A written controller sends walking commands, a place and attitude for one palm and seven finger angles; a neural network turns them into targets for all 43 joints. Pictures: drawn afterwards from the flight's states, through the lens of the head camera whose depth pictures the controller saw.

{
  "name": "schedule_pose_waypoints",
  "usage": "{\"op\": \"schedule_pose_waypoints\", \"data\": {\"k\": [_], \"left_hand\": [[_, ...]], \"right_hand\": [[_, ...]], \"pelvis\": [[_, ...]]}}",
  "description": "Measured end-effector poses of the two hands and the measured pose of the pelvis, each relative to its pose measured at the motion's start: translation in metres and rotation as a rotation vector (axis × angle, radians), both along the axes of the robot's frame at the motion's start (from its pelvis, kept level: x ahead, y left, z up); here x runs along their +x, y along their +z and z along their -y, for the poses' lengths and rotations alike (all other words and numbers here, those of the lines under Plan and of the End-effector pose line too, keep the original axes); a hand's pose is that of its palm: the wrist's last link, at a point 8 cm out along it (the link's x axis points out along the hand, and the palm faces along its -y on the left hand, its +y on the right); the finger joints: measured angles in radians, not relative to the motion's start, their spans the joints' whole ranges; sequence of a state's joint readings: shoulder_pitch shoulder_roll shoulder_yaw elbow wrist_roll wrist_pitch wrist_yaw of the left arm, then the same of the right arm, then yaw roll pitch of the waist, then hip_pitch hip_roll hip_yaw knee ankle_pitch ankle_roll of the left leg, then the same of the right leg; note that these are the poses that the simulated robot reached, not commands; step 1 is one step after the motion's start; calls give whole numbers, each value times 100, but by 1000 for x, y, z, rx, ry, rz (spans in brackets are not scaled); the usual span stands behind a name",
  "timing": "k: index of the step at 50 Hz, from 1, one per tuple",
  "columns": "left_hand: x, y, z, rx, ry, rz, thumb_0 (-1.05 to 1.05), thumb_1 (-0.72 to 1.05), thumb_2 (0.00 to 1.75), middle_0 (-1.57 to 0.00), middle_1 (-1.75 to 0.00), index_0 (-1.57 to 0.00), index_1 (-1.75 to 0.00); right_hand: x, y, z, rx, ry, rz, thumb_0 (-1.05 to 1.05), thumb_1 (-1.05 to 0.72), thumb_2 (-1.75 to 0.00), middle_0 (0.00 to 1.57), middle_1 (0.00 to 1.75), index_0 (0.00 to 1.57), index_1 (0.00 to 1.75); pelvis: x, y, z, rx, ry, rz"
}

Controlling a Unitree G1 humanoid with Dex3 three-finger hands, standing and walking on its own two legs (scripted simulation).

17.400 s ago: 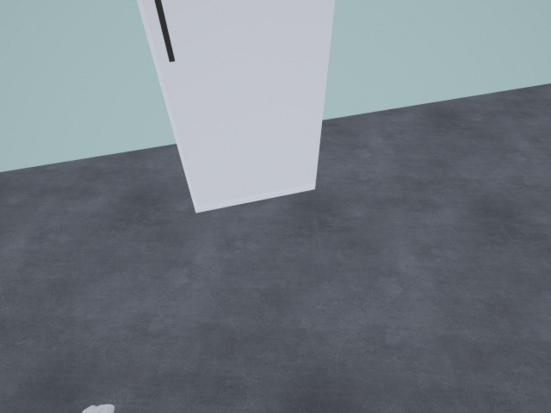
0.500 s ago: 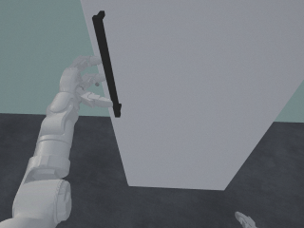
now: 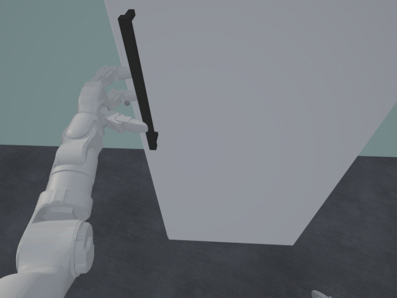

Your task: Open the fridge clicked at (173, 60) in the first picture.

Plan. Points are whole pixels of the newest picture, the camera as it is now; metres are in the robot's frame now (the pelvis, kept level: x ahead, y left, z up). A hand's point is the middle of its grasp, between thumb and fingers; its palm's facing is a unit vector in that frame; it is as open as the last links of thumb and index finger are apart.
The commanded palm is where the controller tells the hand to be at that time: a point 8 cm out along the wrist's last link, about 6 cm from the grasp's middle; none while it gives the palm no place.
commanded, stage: slide the fingers in behind the handle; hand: left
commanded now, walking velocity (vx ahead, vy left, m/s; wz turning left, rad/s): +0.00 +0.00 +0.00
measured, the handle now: (144, 92) +0.48 +0.13 +0.18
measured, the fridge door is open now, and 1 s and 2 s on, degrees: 0 0 0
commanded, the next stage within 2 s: grip the handle and tug to test in 1.62 s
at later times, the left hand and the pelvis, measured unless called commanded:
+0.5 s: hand (136, 107) +0.42 +0.13 +0.19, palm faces -0.02 -1.00 +0.00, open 14.1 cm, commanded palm +0.40 +0.18 +0.19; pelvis +0.00 +0.00 +0.00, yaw +0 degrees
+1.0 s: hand (149, 107) +0.42 +0.11 +0.19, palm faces -0.04 -1.00 +0.01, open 14.0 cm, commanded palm +0.40 +0.16 +0.19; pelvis +0.01 +0.00 +0.00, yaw -1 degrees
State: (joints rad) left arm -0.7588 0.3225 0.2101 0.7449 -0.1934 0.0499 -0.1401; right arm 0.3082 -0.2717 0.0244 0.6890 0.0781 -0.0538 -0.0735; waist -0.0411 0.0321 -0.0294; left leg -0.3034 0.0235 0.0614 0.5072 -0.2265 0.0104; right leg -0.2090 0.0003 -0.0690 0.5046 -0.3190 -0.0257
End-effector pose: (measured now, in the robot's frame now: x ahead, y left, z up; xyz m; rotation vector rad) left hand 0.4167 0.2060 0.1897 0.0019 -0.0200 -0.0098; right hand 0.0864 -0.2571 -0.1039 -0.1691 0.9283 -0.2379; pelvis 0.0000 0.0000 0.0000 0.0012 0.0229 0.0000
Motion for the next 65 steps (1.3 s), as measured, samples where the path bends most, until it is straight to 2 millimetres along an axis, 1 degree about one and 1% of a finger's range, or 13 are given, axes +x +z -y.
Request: {"op": "schedule_pose_waypoints", "data": {"k": [4, 8, 17, 21, 25, 29, 34, 40, 44, 51, 59, 65], "left_hand": [[-3, 2, 6, -6, -18, 22, -2, -50, 30, -32, -122, -32, -121], [-8, 2, 13, -8, -30, 28, -2, -50, 30, -31, -121, -31, -120], [-20, 0, 17, -1, -7, 14, -2, -50, 30, -30, -120, -29, -119], [-19, 1, 19, -3, -5, 6, -2, -50, 30, -30, -120, -28, -118], [-16, 2, 22, -6, -13, -3, -2, -50, 30, -30, -120, -29, -119], [-11, 1, 27, -11, -20, -8, -2, -50, 30, -30, -120, -30, -119], [-7, 0, 28, -20, -15, -3, -2, -50, 30, -30, -120, -30, -119], [-8, -1, 30, -10, -20, 3, -2, -50, 30, -30, -120, -30, -119], [-9, -2, 35, -9, -26, -1, -2, -50, 30, -30, -120, -30, -119], [-15, 1, 47, -14, -31, 13, -2, -50, 30, -30, -120, -30, -119], [-16, 3, 49, -11, -12, -3, -2, -50, 30, -28, -120, -28, -119], [-15, 2, 49, -11, -14, -8, -2, -50, 30, -29, -120, -29, -119]], "right_hand": [[-1, 2, 0, 6, -12, 15, 1, -91, -90, 20, 30, 20, 30], [3, 4, -2, 14, -14, 36, 1, -91, -90, 20, 30, 20, 30], [26, 12, -7, 22, 12, 93, 1, -91, -90, 20, 30, 20, 30], [36, 14, -9, 20, 32, 104, 1, -91, -90, 20, 30, 20, 30], [41, 15, -10, 19, 42, 107, 1, -91, -90, 20, 30, 20, 30], [41, 14, -10, 21, 42, 98, 1, -91, -90, 20, 30, 20, 30], [35, 11, -8, 26, 26, 78, 1, -91, -90, 20, 30, 20, 30], [27, 7, -6, 28, 8, 48, 1, -91, -90, 20, 30, 20, 30], [26, 6, -5, 27, 5, 35, 1, -91, -90, 20, 30, 20, 30], [34, 8, -7, 36, 16, 56, 1, -91, -90, 20, 30, 20, 30], [47, 13, -11, 44, 34, 89, 1, -91, -90, 20, 30, 20, 30], [49, 13, -10, 39, 46, 80, 1, -91, -90, 20, 30, 20, 30]], "pelvis": [[1, 1, 0, 1, -10, 5], [1, 1, -1, 2, -15, 13], [1, 2, 0, 2, -13, 28], [0, 2, 1, 2, -6, 28], [0, 2, 2, 1, -2, 24], [1, 2, 2, 2, -2, 18], [5, 2, 2, 4, -9, 14], [8, 2, 2, 4, -13, 16], [9, 2, 2, 4, -12, 18], [10, 3, 2, 6, -13, 23], [9, 3, 5, 6, -9, 29], [7, 3, 6, 5, -3, 26]]}}
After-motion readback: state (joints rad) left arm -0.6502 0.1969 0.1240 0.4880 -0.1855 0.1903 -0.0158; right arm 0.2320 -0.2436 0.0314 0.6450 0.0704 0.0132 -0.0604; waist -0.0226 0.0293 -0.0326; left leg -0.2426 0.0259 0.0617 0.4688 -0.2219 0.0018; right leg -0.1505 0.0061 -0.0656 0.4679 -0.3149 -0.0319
